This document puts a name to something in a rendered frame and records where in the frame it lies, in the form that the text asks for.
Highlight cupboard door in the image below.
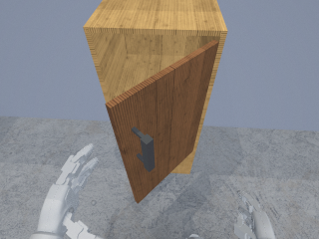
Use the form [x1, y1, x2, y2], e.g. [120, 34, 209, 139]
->
[105, 40, 219, 204]

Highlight robot left hand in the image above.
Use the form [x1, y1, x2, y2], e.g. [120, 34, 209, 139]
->
[37, 143, 104, 239]

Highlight handle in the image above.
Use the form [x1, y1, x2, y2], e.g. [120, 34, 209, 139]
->
[132, 126, 156, 172]

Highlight robot right hand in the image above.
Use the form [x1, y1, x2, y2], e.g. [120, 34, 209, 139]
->
[233, 190, 276, 239]

